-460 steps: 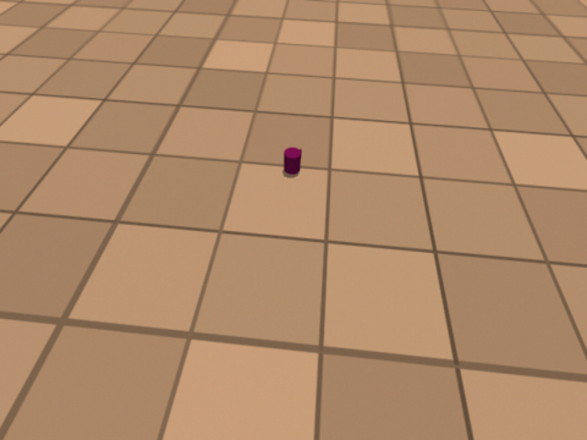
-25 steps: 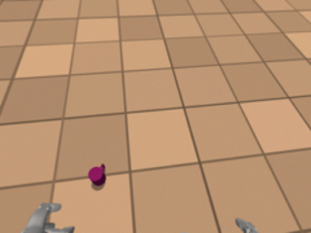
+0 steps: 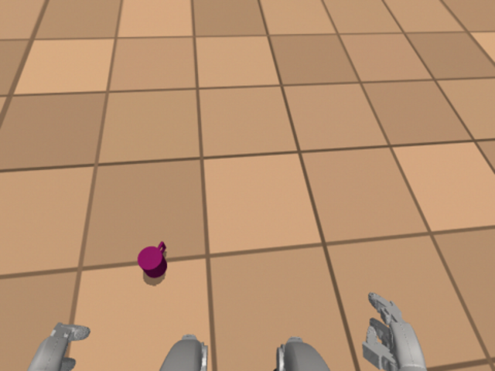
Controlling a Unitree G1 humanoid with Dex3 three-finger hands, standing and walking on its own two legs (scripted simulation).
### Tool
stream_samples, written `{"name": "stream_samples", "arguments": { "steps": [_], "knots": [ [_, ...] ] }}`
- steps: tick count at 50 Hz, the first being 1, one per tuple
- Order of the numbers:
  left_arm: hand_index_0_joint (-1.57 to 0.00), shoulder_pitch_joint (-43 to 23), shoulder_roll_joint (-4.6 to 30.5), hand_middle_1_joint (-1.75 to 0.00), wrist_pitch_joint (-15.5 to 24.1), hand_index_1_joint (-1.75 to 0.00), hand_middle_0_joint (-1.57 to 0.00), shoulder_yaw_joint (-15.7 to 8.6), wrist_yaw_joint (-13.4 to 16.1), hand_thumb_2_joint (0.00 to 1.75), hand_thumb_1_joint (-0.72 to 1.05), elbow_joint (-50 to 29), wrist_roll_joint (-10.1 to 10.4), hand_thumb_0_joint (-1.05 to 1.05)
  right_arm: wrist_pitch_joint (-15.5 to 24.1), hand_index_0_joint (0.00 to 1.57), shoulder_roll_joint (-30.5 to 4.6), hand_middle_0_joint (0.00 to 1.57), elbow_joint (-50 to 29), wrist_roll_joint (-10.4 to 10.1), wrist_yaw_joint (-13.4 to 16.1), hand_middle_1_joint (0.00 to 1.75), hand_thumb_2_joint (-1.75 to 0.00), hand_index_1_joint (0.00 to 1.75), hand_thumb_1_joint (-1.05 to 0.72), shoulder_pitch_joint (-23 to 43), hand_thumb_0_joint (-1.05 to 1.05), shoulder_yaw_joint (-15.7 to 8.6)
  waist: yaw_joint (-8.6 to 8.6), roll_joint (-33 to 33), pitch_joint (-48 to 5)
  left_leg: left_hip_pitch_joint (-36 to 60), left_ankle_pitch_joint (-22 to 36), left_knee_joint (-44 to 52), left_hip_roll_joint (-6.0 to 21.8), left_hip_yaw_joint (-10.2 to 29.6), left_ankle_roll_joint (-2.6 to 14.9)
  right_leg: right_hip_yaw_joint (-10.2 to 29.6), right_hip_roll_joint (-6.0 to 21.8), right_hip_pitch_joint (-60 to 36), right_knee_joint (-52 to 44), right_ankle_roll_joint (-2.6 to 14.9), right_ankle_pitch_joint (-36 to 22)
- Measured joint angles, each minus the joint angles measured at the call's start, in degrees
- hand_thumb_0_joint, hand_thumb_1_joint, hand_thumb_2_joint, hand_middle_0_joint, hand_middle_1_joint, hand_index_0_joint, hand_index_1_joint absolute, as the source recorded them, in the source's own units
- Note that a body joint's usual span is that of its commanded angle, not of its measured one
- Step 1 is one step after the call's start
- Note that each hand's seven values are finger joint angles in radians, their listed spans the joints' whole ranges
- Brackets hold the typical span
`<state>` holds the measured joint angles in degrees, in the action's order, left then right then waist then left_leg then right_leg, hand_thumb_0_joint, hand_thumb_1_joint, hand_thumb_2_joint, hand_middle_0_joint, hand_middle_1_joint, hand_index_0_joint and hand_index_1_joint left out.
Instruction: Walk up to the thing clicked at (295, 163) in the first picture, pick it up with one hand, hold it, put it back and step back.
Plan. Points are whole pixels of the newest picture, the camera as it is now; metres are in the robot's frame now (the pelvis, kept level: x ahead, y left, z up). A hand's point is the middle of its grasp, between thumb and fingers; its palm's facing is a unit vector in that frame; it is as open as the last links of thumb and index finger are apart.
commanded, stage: rise first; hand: left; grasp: from above
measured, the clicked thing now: (155, 258) +0.48 +0.30 -0.64
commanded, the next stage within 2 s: none
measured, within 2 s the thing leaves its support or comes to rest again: neither
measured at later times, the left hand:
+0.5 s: hand (99, 321) +0.23 +0.31 -0.30, palm faces -0.44 -0.52 -0.73, open 14.0 cm
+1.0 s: hand (115, 287) +0.33 +0.34 -0.43, palm faces -0.49 -0.13 -0.86, open 13.9 cm
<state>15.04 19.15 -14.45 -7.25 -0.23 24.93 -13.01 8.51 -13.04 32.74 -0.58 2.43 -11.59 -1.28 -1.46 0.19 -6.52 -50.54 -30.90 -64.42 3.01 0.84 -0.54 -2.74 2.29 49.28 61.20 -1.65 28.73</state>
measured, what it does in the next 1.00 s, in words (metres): lowers itself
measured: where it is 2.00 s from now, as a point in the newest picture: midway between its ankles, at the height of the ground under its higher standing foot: outside the picture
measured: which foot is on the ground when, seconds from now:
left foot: down 0.00-1.00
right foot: down 0.00-1.00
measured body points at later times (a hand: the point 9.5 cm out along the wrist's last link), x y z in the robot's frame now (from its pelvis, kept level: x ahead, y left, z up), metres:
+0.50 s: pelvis -0.05 -0.01 -0.16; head +0.14 +0.01 +0.24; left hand +0.25 +0.34 -0.25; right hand +0.13 -0.28 -0.28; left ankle +0.00 +0.12 -0.66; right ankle +0.01 -0.14 -0.66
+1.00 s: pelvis -0.10 +0.00 -0.31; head +0.14 +0.04 +0.07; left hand +0.36 +0.35 -0.38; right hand -0.03 -0.29 -0.43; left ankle +0.00 +0.12 -0.66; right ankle +0.00 -0.14 -0.66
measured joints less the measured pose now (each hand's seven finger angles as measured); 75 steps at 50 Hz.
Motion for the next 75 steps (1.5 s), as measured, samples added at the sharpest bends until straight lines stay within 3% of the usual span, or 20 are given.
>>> {"name": "stream_samples", "arguments": {
  "steps": [5,10,19,33,40,51,65,75],
  "knots": [
    [-0.09,0.4,0.6,-1.07,-0.4,-1.05,-0.07,0.3,0.1,0.96,-0.53,-2.0,-1.1,-0.01,0.7,0.21,0.1,0.21,-0.8,0.2,0.2,0.30,-0.90,0.30,-0.89,0.3,0.01,0.3,0.01,0.1,-0.5,-3.7,-1.0,-3.3,0.0,0.4,-0.05,-0.2,0.1,3.5,3.2,0.07,1.0],
    [-0.09,-3.9,2.6,-1.07,2.7,-1.05,-0.07,0.0,0.1,0.96,-0.53,2.7,-4.9,-0.01,2.3,0.21,-0.6,0.21,-1.3,0.4,-0.2,0.30,-0.90,0.30,-0.89,1.2,0.01,0.5,-0.17,0.1,-1.4,-10.7,-2.4,-8.9,-0.1,0.8,-0.06,-0.2,0.2,10.5,9.0,0.20,2.6],
    [-0.09,-18.0,8.6,-1.08,14.9,-1.06,-0.07,-2.1,0.1,0.97,-0.52,12.8,-16.6,-0.01,4.1,0.21,-3.3,0.21,2.1,0.2,-2.2,0.30,-0.90,0.30,-0.88,4.6,0.01,-0.8,-0.22,-0.8,-3.5,-31.5,-6.9,-26.6,-0.5,1.0,-0.26,0.9,0.8,32.0,27.6,0.28,7.6],
    [-0.09,-41.4,19.2,-1.10,28.6,-1.08,-0.06,-5.7,0.2,0.97,-0.50,27.9,-34.6,0.00,-1.2,0.20,-4.0,0.21,7.1,1.8,-5.2,0.30,-0.90,0.30,-0.88,6.6,0.01,-1.6,-0.31,0.2,-1.0,-58.9,-9.4,-50.1,-0.5,3.3,-0.69,0.6,0.4,59.0,50.5,0.90,9.6],
    [-0.09,-49.6,24.2,-1.10,33.7,-1.07,-0.06,-6.9,1.7,0.97,-0.49,33.7,-42.1,0.00,-4.3,0.21,-3.5,0.21,8.6,3.1,-6.1,0.30,-0.90,0.30,-0.89,5.4,0.01,-0.6,-2.03,-0.1,1.7,-66.8,-8.6,-57.9,-0.7,4.8,-0.46,0.0,0.1,66.2,57.2,0.62,8.4],
    [-0.09,-58.0,30.5,-1.06,38.3,-1.03,-0.06,-7.4,7.4,0.98,-0.49,43.4,-52.4,0.00,-8.3,0.21,-3.6,0.21,9.4,5.5,-7.5,0.30,-0.90,0.30,-0.90,3.4,0.00,1.0,-5.70,-0.6,3.3,-73.9,-7.9,-65.1,-1.1,6.0,0.52,-0.4,-0.1,71.9,62.8,-0.27,7.3],
    [-0.09,-66.0,35.9,-1.04,40.3,-1.02,-0.06,-6.0,13.0,0.96,-0.48,51.9,-62.3,0.00,-11.4,0.21,-3.6,0.21,9.4,8.7,-9.1,0.30,-0.91,0.30,-0.90,4.8,0.00,3.1,-8.42,-1.9,4.8,-78.8,-8.6,-71.1,-1.7,7.0,1.04,-0.7,-0.1,75.9,67.8,-1.04,8.0],
    [-0.10,-68.8,37.4,-1.07,39.4,-1.04,-0.06,-5.8,15.0,0.94,-0.48,54.5,-64.2,0.00,-11.8,0.21,-3.2,0.21,8.7,10.1,-9.6,0.30,-0.91,0.30,-0.91,6.1,0.00,4.7,-9.55,-2.5,5.7,-80.7,-9.4,-73.3,-1.8,7.5,1.27,-1.0,-0.3,77.3,69.4,-1.48,8.7]
  ]
}}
